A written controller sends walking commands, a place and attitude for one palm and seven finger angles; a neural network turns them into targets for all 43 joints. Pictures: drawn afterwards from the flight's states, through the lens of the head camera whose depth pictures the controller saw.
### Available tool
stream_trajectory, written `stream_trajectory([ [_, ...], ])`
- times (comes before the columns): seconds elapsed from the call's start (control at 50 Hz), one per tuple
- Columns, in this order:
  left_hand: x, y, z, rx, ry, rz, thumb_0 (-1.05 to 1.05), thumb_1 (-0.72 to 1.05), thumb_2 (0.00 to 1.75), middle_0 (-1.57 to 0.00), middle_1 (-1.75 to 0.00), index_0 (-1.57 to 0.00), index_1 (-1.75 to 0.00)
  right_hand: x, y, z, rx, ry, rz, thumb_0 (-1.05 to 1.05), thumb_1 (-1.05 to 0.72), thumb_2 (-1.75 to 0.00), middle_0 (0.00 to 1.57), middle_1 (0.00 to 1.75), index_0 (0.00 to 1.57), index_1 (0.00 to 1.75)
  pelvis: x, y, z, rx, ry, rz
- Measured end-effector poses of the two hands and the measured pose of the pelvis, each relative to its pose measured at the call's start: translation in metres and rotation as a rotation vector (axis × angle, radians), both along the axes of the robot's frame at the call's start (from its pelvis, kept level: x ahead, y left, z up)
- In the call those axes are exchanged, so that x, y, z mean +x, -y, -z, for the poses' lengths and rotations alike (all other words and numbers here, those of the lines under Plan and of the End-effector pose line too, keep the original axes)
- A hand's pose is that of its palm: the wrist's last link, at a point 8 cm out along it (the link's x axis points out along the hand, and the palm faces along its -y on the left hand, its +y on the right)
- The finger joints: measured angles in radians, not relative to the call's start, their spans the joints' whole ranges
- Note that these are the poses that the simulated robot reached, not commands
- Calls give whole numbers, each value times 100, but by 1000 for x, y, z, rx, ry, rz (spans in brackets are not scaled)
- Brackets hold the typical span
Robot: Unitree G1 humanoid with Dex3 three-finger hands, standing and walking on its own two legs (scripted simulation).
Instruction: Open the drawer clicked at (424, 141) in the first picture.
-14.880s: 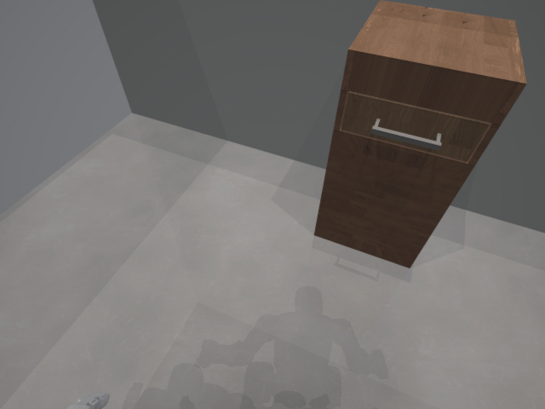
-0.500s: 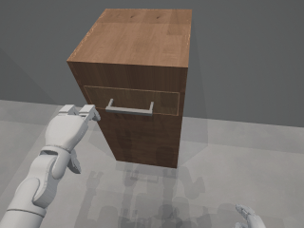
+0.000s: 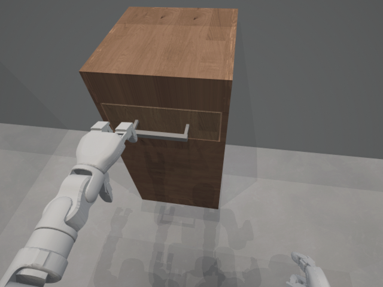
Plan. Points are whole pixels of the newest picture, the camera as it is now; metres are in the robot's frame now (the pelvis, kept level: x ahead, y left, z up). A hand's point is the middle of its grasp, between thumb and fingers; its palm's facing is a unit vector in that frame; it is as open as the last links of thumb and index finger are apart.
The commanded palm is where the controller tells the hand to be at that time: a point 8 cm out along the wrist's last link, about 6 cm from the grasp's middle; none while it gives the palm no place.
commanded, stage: move the hooked fingers above the handle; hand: left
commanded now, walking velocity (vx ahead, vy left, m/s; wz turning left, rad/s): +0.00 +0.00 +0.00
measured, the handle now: (159, 130) +0.58 +0.18 -0.10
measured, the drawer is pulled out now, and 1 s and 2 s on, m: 0.00 0.00 0.00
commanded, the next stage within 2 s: lower the fingers behind the handle in 1.86 s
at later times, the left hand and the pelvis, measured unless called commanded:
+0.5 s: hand (132, 149) +0.42 +0.20 +0.01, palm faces -0.03 -0.02 -1.00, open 13.9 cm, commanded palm +0.41 +0.21 +0.06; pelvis +0.00 +0.01 -0.01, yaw -1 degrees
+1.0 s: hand (146, 139) +0.49 +0.19 -0.03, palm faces -0.07 +0.00 -1.00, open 13.9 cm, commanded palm +0.48 +0.19 +0.02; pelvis -0.01 +0.01 -0.04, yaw -2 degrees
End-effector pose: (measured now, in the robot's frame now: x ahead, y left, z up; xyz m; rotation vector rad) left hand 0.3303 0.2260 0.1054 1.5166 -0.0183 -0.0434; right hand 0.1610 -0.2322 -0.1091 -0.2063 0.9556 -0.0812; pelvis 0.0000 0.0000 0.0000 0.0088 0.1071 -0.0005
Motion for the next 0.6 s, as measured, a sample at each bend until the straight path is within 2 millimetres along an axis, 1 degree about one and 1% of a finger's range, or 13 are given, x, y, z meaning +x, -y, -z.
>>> stream_trajectory([
  [0.16, 33, 5, 15, 21, -14, -15, 0, -49, 30, -32, -120, -32, -120, -46, 15, 15, -17, -116, 87, 1, -91, -90, 20, 29, 20, 30, 0, -3, 4, 1, -43, 13],
  [0.24, 43, 9, 19, 13, -12, -6, 0, -49, 30, -32, -120, -32, -120, -69, 22, 20, -25, -168, 134, 1, -91, -90, 20, 29, 20, 30, 2, -4, 6, 1, -60, 21],
  [0.32, 50, 11, 26, 16, -13, -4, 0, -49, 30, -32, -120, -32, -120, -87, 27, 23, -31, -210, 165, 1, -91, -90, 20, 29, 20, 30, 3, -5, 7, 1, -74, 26],
  [0.42, 58, 16, 35, 26, -9, 3, 0, -49, 30, -32, -120, -32, -120, -99, 29, 26, -35, -240, 182, 1, -91, -90, 20, 29, 20, 30, 2, -6, 10, 1, -93, 26],
  [0.6, 82, 20, 47, 52, -24, -15, 0, -49, 30, -32, -120, -32, -120, -108, 28, 30, -43, -246, 197, 1, -91, -90, 20, 29, 20, 30, -3, -6, 16, -2, -132, 21],
])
